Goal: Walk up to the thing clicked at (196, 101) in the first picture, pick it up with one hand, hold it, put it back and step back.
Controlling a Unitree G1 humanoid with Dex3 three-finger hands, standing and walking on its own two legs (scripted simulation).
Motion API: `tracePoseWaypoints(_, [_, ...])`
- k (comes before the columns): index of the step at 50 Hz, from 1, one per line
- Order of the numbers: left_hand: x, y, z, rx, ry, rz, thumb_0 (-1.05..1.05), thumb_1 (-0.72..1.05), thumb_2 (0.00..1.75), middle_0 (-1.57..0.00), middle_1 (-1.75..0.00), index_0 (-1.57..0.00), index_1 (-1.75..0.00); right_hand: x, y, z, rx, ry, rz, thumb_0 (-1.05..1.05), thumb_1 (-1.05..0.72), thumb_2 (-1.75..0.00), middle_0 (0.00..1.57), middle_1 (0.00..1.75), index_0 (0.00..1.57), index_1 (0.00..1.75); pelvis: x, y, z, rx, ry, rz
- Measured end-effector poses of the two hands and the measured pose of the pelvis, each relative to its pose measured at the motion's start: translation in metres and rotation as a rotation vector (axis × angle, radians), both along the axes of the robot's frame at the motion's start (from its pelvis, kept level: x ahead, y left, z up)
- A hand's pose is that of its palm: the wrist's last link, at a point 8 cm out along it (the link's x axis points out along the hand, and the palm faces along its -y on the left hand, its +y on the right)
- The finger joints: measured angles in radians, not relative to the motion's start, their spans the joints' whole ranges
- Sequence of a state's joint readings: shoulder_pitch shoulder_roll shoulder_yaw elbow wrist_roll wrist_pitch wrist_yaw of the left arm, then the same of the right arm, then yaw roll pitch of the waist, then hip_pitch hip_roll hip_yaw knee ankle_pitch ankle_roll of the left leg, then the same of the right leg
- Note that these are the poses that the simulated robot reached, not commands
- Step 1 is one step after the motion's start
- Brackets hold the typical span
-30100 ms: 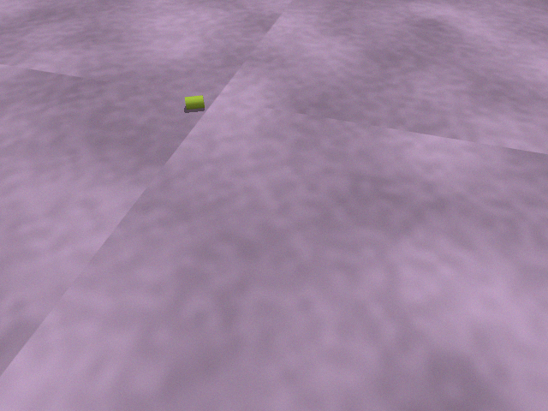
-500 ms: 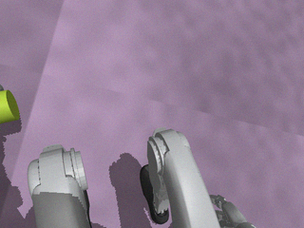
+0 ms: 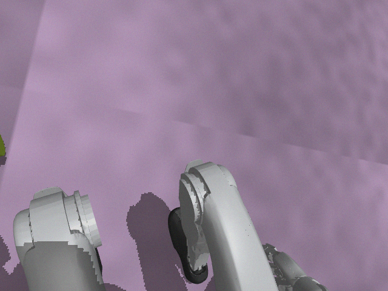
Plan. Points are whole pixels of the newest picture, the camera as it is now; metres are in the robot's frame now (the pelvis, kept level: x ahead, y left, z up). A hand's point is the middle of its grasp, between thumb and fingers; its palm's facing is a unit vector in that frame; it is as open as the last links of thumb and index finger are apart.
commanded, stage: rest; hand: left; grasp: from above
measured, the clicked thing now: out of the picture +0.40 +0.37 -0.25
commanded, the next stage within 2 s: open in 0.42 s
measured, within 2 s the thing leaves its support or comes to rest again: rests again in 0.96 s
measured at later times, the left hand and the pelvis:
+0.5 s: hand out of the picture +0.40 +0.36 -0.24, palm faces -0.43 -0.19 -0.88, open 10.7 cm; pelvis +0.00 +0.00 +0.00, yaw -1 degrees
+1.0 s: hand out of the picture +0.41 +0.36 -0.23, palm faces -0.41 -0.17 -0.89, open 12.0 cm; pelvis -0.01 +0.01 +0.00, yaw -2 degrees
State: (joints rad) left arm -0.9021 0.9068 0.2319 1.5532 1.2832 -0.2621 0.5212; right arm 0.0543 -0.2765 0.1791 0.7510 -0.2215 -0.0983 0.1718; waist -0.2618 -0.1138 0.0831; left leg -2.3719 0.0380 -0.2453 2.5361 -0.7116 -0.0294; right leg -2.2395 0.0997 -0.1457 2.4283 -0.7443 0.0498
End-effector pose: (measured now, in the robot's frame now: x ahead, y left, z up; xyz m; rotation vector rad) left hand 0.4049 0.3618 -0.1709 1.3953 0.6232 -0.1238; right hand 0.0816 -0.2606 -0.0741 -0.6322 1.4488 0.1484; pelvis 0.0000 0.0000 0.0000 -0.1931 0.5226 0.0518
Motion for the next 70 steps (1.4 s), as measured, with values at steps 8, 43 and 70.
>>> tracePoseWaypoints(8, [-0.002,0.003,-0.005,0.012,-0.005,0.007,-0.01,-0.08,0.44,-0.69,-0.45,-0.71,-0.46,0.004,0.001,0.002,-0.001,-0.012,0.032,0.0,-0.89,-0.89,0.2,0.3,0.2,0.3,-0.001,0.002,-0.003,-0.008,-0.013,-0.004])
tracePoseWaypoints(43, [-0.001,0.005,-0.004,0.016,-0.023,0.002,0.0,-0.11,0.63,-0.49,-0.66,-0.5,-0.66,-0.011,0.009,0.012,0.016,-0.022,0.108,0.0,-0.88,-0.89,0.2,0.3,0.2,0.3,-0.009,0.003,-0.005,-0.027,-0.068,-0.018])
tracePoseWaypoints(70, [0.004,0.005,-0.004,0.021,-0.011,0.007,0.0,-0.43,0.92,-0.16,-0.93,-0.16,-0.93,0.001,0.012,0.012,0.046,-0.037,0.139,0.0,-0.88,-0.89,0.2,0.3,0.2,0.3,-0.009,0.003,-0.001,-0.031,-0.06,-0.018])
